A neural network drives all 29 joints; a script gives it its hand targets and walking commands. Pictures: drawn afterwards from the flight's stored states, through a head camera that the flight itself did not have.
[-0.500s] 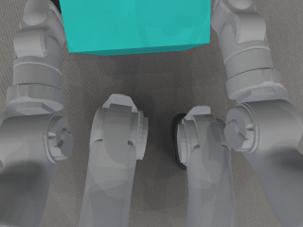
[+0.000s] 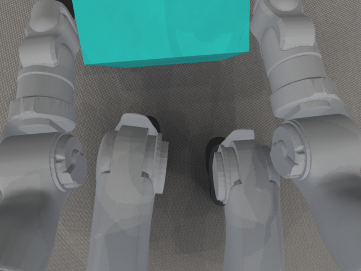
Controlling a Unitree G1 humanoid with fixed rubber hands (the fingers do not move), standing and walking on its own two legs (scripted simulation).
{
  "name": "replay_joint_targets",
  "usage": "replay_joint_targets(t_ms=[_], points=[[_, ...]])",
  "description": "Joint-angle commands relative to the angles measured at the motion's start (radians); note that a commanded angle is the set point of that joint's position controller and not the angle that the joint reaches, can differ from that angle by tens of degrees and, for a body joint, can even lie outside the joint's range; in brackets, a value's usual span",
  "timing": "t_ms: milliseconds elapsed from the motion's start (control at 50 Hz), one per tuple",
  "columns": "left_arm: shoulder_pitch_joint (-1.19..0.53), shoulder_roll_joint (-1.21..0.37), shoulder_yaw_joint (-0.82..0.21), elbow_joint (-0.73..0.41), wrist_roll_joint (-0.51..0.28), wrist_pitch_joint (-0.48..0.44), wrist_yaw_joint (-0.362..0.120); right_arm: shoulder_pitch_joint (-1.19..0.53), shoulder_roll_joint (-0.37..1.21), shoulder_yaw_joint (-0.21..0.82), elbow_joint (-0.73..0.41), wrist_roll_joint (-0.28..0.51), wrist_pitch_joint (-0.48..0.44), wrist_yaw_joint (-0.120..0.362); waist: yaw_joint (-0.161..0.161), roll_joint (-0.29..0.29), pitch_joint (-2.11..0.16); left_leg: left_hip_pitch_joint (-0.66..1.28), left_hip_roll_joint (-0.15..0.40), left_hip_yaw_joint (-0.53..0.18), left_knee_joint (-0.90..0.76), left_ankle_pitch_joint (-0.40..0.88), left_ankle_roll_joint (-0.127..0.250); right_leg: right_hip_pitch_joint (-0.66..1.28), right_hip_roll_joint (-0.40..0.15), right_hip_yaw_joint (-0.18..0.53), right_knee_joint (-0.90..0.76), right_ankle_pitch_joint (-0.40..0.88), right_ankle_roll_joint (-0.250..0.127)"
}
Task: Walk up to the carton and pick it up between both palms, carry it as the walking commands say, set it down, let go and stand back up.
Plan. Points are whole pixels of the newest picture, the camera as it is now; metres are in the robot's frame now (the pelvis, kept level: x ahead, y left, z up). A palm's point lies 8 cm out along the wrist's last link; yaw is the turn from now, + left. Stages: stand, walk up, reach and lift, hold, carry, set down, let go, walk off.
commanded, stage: set down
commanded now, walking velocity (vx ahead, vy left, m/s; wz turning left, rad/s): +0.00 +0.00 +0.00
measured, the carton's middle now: out of the picture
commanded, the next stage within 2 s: none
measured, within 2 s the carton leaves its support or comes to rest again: neither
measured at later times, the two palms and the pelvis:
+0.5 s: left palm (59, 1) +0.49 +0.26 -0.18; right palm out of the picture +0.56 -0.06 -0.17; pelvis +0.00 +0.00 -0.01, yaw +0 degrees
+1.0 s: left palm (60, 5) +0.49 +0.26 -0.19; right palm out of the picture +0.55 -0.06 -0.18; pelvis +0.00 +0.00 +0.00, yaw +0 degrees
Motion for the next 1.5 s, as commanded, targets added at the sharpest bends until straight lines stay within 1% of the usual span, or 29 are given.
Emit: replay_joint_targets(t_ms=[0,20,40,140,160,220,240,280,320,380,540,560,600,660,780,880,900,940,960,1120,1180,1240,1260,1340,1360,1380,1400,1420,1480], points=[[-0.748,-0.746,-0.371,-0.224,-0.073,-0.036,-0.267,-0.581,0.937,0.370,-0.164,0.073,-0.008,0.255,0.133,-0.055,-1.504,0.586,-0.040,0.109,-0.128,0.284,0.040,0.400,-0.022,-0.046,-0.204,0.242,-0.035],[-0.747,-0.757,-0.382,-0.217,-0.071,-0.034,-0.270,-0.577,0.916,0.356,-0.140,0.059,-0.007,0.253,0.115,-0.044,-1.475,0.573,-0.038,0.109,-0.125,0.290,0.038,0.397,-0.018,-0.038,-0.214,0.248,-0.036],[-0.743,-0.739,-0.375,-0.225,-0.067,-0.036,-0.272,-0.573,0.925,0.363,-0.158,0.067,-0.010,0.256,0.135,-0.050,-1.478,0.593,-0.041,0.106,-0.132,0.295,0.038,0.393,-0.022,-0.045,-0.204,0.251,-0.035],[-0.716,-0.738,-0.356,-0.196,-0.044,-0.031,-0.279,-0.559,0.916,0.364,-0.133,0.065,-0.011,0.258,0.142,-0.054,-1.422,0.528,-0.032,0.110,-0.118,0.269,0.046,0.401,-0.026,-0.023,-0.208,0.247,-0.038],[-0.709,-0.742,-0.360,-0.188,-0.050,-0.032,-0.279,-0.575,0.900,0.365,-0.124,0.058,-0.009,0.258,0.114,-0.059,-1.409,0.524,-0.036,0.106,-0.119,0.262,0.044,0.382,-0.024,-0.036,-0.209,0.240,-0.035],[-0.700,-0.730,-0.350,-0.184,-0.044,-0.036,-0.279,-0.571,0.908,0.367,-0.126,0.064,-0.012,0.261,0.137,-0.055,-1.394,0.532,-0.035,0.106,-0.113,0.267,0.046,0.367,-0.022,-0.036,-0.198,0.230,-0.037],[-0.691,-0.754,-0.360,-0.159,-0.056,-0.031,-0.278,-0.576,0.882,0.364,-0.127,0.061,-0.018,0.263,0.114,-0.064,-1.385,0.556,-0.036,0.099,-0.120,0.276,0.043,0.353,-0.020,-0.044,-0.201,0.231,-0.033],[-0.666,-0.729,-0.340,-0.163,-0.044,-0.036,-0.277,-0.583,0.874,0.372,-0.138,0.075,-0.019,0.262,0.144,-0.056,-1.376,0.529,-0.036,0.108,-0.112,0.261,0.045,0.369,-0.028,-0.036,-0.206,0.223,-0.036],[-0.696,-0.722,-0.335,-0.163,-0.032,-0.035,-0.274,-0.552,0.877,0.359,-0.099,0.053,-0.017,0.260,0.121,-0.065,-1.347,0.529,-0.028,0.103,-0.114,0.257,0.043,0.350,-0.025,-0.036,-0.208,0.218,-0.036],[-0.683,-0.709,-0.316,-0.160,-0.031,-0.042,-0.275,-0.550,0.865,0.353,-0.115,0.066,-0.025,0.258,0.133,-0.054,-1.360,0.523,-0.030,0.103,-0.113,0.247,0.046,0.355,-0.024,-0.038,-0.203,0.207,-0.036],[-0.645,-0.580,-0.263,-0.113,-0.001,-0.061,-0.236,-0.537,0.730,0.317,-0.083,0.046,-0.051,0.242,0.132,-0.053,-1.306,0.559,-0.029,0.085,-0.119,0.256,0.037,0.295,-0.029,-0.048,-0.190,0.191,-0.029],[-0.613,-0.594,-0.250,-0.101,-0.005,-0.064,-0.230,-0.530,0.698,0.299,-0.087,0.047,-0.060,0.235,0.115,-0.039,-1.313,0.553,-0.035,0.084,-0.123,0.268,0.037,0.285,-0.023,-0.054,-0.193,0.194,-0.029],[-0.587,-0.529,-0.222,-0.074,0.010,-0.073,-0.214,-0.517,0.649,0.294,-0.078,0.033,-0.066,0.224,0.134,-0.051,-1.326,0.566,-0.030,0.086,-0.120,0.270,0.032,0.302,-0.032,-0.047,-0.190,0.200,-0.026],[-0.583,-0.425,-0.183,-0.093,0.007,-0.097,-0.187,-0.477,0.561,0.275,-0.079,0.032,-0.078,0.199,0.125,-0.064,-1.364,0.586,-0.025,0.083,-0.112,0.301,0.035,0.316,-0.028,-0.050,-0.188,0.229,-0.012],[-0.374,0.092,-0.035,0.010,0.005,-0.149,-0.046,-0.376,0.024,0.216,-0.066,0.059,-0.088,0.067,0.155,-0.054,-1.412,0.626,0.001,0.105,-0.141,0.271,0.033,0.428,-0.068,-0.032,-0.219,0.208,0.006],[-0.388,0.222,-0.046,-0.035,-0.054,-0.190,0.002,-0.309,-0.114,0.173,-0.064,0.085,-0.099,0.027,0.118,0.011,-1.491,0.709,0.015,0.064,-0.145,0.380,0.028,0.423,-0.092,-0.022,-0.192,0.281,0.003],[-0.340,0.252,-0.026,-0.003,-0.055,-0.187,0.007,-0.304,-0.144,0.180,-0.090,0.093,-0.100,0.024,0.140,-0.006,-1.511,0.731,0.019,0.064,-0.143,0.398,0.031,0.429,-0.101,-0.022,-0.192,0.281,0.007],[-0.334,0.242,-0.011,0.019,-0.052,-0.188,0.010,-0.332,-0.158,0.182,-0.117,0.094,-0.103,0.025,0.140,-0.020,-1.492,0.696,0.019,0.066,-0.150,0.381,0.035,0.420,-0.104,-0.019,-0.203,0.273,0.003],[-0.372,0.248,-0.013,-0.042,-0.052,-0.194,0.010,-0.335,-0.144,0.174,-0.152,0.096,-0.107,0.027,0.133,-0.014,-1.519,0.703,0.022,0.054,-0.142,0.401,0.037,0.426,-0.112,-0.019,-0.197,0.291,0.008],[-0.339,0.282,-0.019,-0.015,-0.087,-0.175,-0.005,-0.331,-0.209,0.169,-0.162,0.081,-0.089,0.034,0.107,-0.028,-1.512,0.716,0.032,0.041,-0.150,0.370,0.036,0.427,-0.131,-0.032,-0.203,0.244,0.005],[-0.337,0.277,-0.039,-0.085,-0.109,-0.175,-0.005,-0.311,-0.222,0.155,-0.215,0.080,-0.088,0.035,0.072,-0.016,-1.594,0.779,0.026,0.029,-0.162,0.398,0.037,0.433,-0.129,-0.048,-0.207,0.248,-0.003],[-0.319,0.295,-0.044,-0.052,-0.116,-0.159,-0.003,-0.309,-0.242,0.145,-0.201,0.078,-0.079,0.038,0.072,-0.013,-1.586,0.787,0.021,0.024,-0.161,0.389,0.034,0.402,-0.130,-0.060,-0.198,0.227,-0.001],[-0.272,0.288,-0.029,-0.052,-0.105,-0.157,0.000,-0.280,-0.240,0.146,-0.202,0.077,-0.075,0.040,0.099,0.000,-1.591,0.813,0.018,0.028,-0.170,0.415,0.034,0.401,-0.125,-0.057,-0.203,0.237,0.002],[-0.266,0.288,-0.061,-0.197,-0.134,-0.129,0.006,-0.273,-0.264,0.126,-0.305,0.079,-0.050,0.038,0.065,0.027,-1.799,0.937,0.007,0.037,-0.192,0.461,0.031,0.479,-0.114,-0.067,-0.235,0.272,-0.017],[-0.257,0.291,-0.065,-0.273,-0.147,-0.115,0.010,-0.284,-0.291,0.116,-0.405,0.087,-0.044,0.032,0.072,0.037,-1.895,0.989,0.000,0.044,-0.199,0.492,0.032,0.532,-0.106,-0.073,-0.241,0.304,-0.018],[-0.269,0.302,-0.090,-0.325,-0.161,-0.098,0.016,-0.276,-0.284,0.104,-0.422,0.077,-0.025,0.026,0.043,0.023,-1.976,1.021,-0.008,0.039,-0.213,0.491,0.037,0.586,-0.104,-0.088,-0.250,0.313,-0.020],[-0.262,0.333,-0.066,-0.357,-0.154,-0.079,0.023,-0.264,-0.306,0.095,-0.446,0.079,-0.006,0.017,0.067,0.044,-1.994,1.052,-0.006,0.048,-0.226,0.483,0.035,0.586,-0.103,-0.085,-0.261,0.294,-0.024],[-0.274,0.333,-0.071,-0.346,-0.159,-0.057,0.026,-0.265,-0.317,0.080,-0.424,0.074,0.010,0.015,0.045,0.032,-1.969,1.051,-0.004,0.048,-0.234,0.455,0.034,0.559,-0.101,-0.093,-0.277,0.256,-0.032],[-0.248,0.297,-0.089,-0.367,-0.151,-0.015,0.037,-0.216,-0.307,0.073,-0.400,0.072,0.046,0.021,0.039,0.090,-1.923,1.061,-0.007,0.048,-0.289,0.406,0.026,0.514,-0.098,-0.102,-0.319,0.194,-0.048]])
